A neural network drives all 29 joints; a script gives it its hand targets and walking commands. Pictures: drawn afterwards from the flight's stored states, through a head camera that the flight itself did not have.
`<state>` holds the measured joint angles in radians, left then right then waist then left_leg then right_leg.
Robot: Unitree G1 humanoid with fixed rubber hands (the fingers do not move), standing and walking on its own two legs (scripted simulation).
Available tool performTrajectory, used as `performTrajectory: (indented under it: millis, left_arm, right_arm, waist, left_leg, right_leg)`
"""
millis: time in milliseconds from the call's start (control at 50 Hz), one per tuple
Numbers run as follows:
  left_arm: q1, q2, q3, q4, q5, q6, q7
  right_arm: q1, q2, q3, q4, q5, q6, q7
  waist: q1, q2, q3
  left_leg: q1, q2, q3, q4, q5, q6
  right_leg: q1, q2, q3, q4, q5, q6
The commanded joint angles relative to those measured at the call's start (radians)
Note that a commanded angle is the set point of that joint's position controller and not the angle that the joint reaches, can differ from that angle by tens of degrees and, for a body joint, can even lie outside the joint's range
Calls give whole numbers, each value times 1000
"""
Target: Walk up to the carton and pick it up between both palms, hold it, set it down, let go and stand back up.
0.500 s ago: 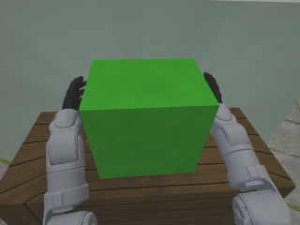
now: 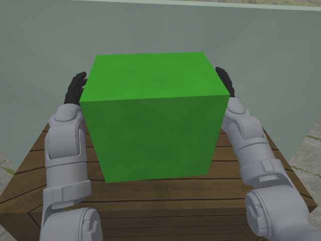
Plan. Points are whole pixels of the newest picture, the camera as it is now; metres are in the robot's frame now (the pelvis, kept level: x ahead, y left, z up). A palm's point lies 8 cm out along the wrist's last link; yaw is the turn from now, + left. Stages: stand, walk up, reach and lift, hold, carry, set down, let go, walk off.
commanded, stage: hold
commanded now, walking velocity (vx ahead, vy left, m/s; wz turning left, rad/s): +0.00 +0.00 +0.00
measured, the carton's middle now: (154, 117) +0.37 +0.00 +0.18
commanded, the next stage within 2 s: none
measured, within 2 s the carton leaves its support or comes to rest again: neither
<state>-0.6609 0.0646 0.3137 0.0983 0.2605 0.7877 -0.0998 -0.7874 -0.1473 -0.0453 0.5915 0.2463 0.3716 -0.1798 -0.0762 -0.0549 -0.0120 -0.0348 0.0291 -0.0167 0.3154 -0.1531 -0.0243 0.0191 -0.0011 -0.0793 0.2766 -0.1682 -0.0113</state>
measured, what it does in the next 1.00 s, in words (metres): stands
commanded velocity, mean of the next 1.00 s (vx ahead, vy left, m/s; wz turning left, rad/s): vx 0.00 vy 0.00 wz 0.00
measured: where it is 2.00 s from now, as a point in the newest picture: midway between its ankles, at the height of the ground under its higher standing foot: outside the picture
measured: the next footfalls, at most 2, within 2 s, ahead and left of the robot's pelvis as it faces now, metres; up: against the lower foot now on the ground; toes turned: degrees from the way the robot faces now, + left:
none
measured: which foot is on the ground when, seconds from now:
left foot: down 0.00-1.00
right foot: down 0.00-1.00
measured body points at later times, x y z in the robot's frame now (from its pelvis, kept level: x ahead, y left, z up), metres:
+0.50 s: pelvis +0.00 +0.00 +0.00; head -0.06 +0.03 +0.44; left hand +0.37 +0.17 +0.23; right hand +0.38 -0.17 +0.24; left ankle +0.02 +0.13 -0.75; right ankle +0.00 -0.11 -0.75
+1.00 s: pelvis +0.00 +0.00 +0.00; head -0.06 +0.02 +0.45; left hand +0.37 +0.17 +0.23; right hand +0.38 -0.18 +0.24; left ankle +0.02 +0.13 -0.75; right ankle +0.00 -0.11 -0.75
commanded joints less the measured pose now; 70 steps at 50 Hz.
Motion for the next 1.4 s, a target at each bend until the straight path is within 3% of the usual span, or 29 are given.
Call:
performTrajectory:
  millis: [0,20,40,60,80,120,140,280,340,440,460,580,680,760,800,920,940,960,1000,1040,1060,1140,1180,1220,1240,1280,1300,1320,1380]
  left_arm:
    - [-657,-497,-451,-137,-139,-58,-93]
    - [-670,-507,-447,-166,-146,-57,-90]
    - [-689,-502,-471,-178,-156,-61,-86]
    - [-693,-506,-475,-193,-156,-62,-82]
    - [-697,-492,-483,-200,-167,-65,-78]
    - [-695,-499,-482,-184,-167,-67,-70]
    - [-685,-505,-486,-184,-165,-64,-67]
    - [-619,-469,-440,-193,-150,-41,-66]
    - [-640,-457,-415,-147,-129,-30,-82]
    - [-714,-485,-446,-161,-147,-30,-88]
    - [-735,-470,-436,-138,-141,-32,-91]
    - [-713,-505,-461,-128,-165,-47,-82]
    - [-714,-496,-443,-110,-154,-40,-91]
    - [-699,-487,-435,-126,-158,-38,-95]
    - [-690,-485,-432,-149,-159,-40,-93]
    - [-728,-491,-469,-202,-170,-47,-78]
    - [-692,-483,-450,-142,-164,-41,-77]
    - [-713,-479,-447,-155,-165,-44,-77]
    - [-700,-500,-473,-184,-183,-45,-72]
    - [-698,-471,-432,-136,-155,-32,-76]
    - [-679,-481,-439,-124,-145,-26,-79]
    - [-730,-483,-439,-122,-157,-33,-89]
    - [-742,-496,-461,-129,-170,-37,-86]
    - [-769,-507,-479,-151,-185,-48,-83]
    - [-767,-500,-470,-126,-176,-50,-81]
    - [-721,-490,-466,-116,-183,-45,-80]
    - [-729,-485,-445,-86,-171,-43,-83]
    - [-734,-508,-461,-114,-170,-43,-84]
    - [-738,-483,-441,-130,-168,-42,-82]
  right_arm:
    - [-720,561,350,-308,113,1,110]
    - [-738,570,370,-344,117,0,110]
    - [-719,562,350,-325,120,6,113]
    - [-736,570,370,-345,127,3,114]
    - [-750,567,378,-373,134,-3,116]
    - [-766,562,377,-365,127,1,120]
    - [-723,566,368,-333,129,6,123]
    - [-731,564,426,-400,168,23,104]
    - [-735,575,398,-331,143,39,101]
    - [-765,588,350,-308,142,42,110]
    - [-763,589,339,-297,126,42,111]
    - [-776,583,356,-332,133,31,112]
    - [-737,563,335,-250,126,52,116]
    - [-773,591,369,-324,147,38,111]
    - [-792,584,393,-377,162,33,102]
    - [-787,585,398,-373,167,31,102]
    - [-762,566,371,-320,155,42,105]
    - [-773,585,382,-330,151,40,107]
    - [-782,585,391,-379,173,33,111]
    - [-764,562,375,-323,150,47,105]
    - [-753,563,352,-305,146,51,107]
    - [-772,588,348,-290,142,49,122]
    - [-794,586,334,-307,140,41,122]
    - [-804,599,354,-313,139,40,118]
    - [-791,578,340,-291,141,40,120]
    - [-778,577,338,-278,145,44,120]
    - [-778,573,338,-265,127,49,119]
    - [-768,565,335,-280,137,47,118]
    - [-818,581,379,-334,164,37,115]
  waist:
    - [-23,93,-351]
    - [-15,76,-387]
    - [-31,101,-352]
    - [-21,113,-388]
    - [-22,81,-398]
    - [-13,82,-388]
    - [-26,93,-350]
    - [3,19,-375]
    - [23,21,-307]
    - [-4,97,-339]
    - [-10,80,-321]
    - [-10,93,-381]
    - [-22,90,-305]
    - [6,65,-383]
    - [2,44,-417]
    - [6,69,-433]
    - [-7,65,-361]
    - [7,68,-373]
    - [-3,83,-420]
    - [2,48,-336]
    - [-6,79,-320]
    - [4,74,-359]
    - [-14,80,-375]
    - [-5,66,-386]
    - [-22,80,-381]
    - [-16,82,-358]
    - [-10,47,-333]
    - [-10,78,-356]
    - [10,56,-406]
  left_leg:
    - [95,-69,44,-12,250,4]
    - [107,-67,41,-5,271,0]
    - [108,-64,43,-2,266,-10]
    - [105,-66,39,3,297,-11]
    - [120,-63,40,11,315,-8]
    - [109,-60,34,4,303,-8]
    - [118,-60,36,1,302,-12]
    - [122,-69,33,13,354,5]
    - [72,-67,46,-29,204,26]
    - [73,-65,57,-28,169,15]
    - [70,-64,62,-36,153,14]
    - [77,-65,39,-9,216,7]
    - [67,-67,37,-26,193,3]
    - [76,-70,45,-20,219,17]
    - [103,-79,42,6,283,13]
    - [126,-72,38,2,290,5]
    - [92,-69,34,-1,254,5]
    - [79,-69,35,-3,243,7]
    - [107,-67,35,7,288,-5]
    - [80,-68,43,-21,219,10]
    - [73,-66,39,-22,203,4]
    - [60,-69,48,-34,162,18]
    - [79,-65,40,-22,194,10]
    - [86,-68,42,-22,208,8]
    - [88,-64,35,-11,196,6]
    - [71,-69,37,-22,207,4]
    - [68,-68,38,-31,172,13]
    - [69,-64,34,-30,190,6]
    - [87,-67,42,-18,223,15]
  right_leg:
    - [77,56,8,-18,193,49]
    - [95,64,2,-15,216,46]
    - [75,62,-5,-15,201,53]
    - [91,60,0,-11,227,48]
    - [87,67,0,-7,242,48]
    - [82,70,-5,-10,209,47]
    - [68,66,0,-19,202,47]
    - [122,67,13,-4,348,64]
    - [86,53,19,-32,228,62]
    - [56,52,16,-32,150,52]
    - [39,51,16,-35,121,49]
    - [56,52,18,-17,184,48]
    - [28,53,24,-27,136,47]
    - [77,55,25,-21,191,44]
    - [105,59,21,-11,274,60]
    - [78,65,16,-18,255,57]
    - [54,55,29,-23,218,49]
    - [54,58,27,-21,212,48]
    - [78,61,19,-20,247,50]
    - [39,60,26,-34,170,50]
    - [39,60,26,-30,159,50]
    - [45,51,23,-32,132,47]
    - [33,52,26,-34,140,42]
    - [33,55,27,-27,158,47]
    - [26,53,27,-27,147,47]
    - [36,56,26,-29,153,45]
    - [34,52,25,-38,125,45]
    - [35,57,30,-32,137,45]
    - [61,56,31,-24,179,45]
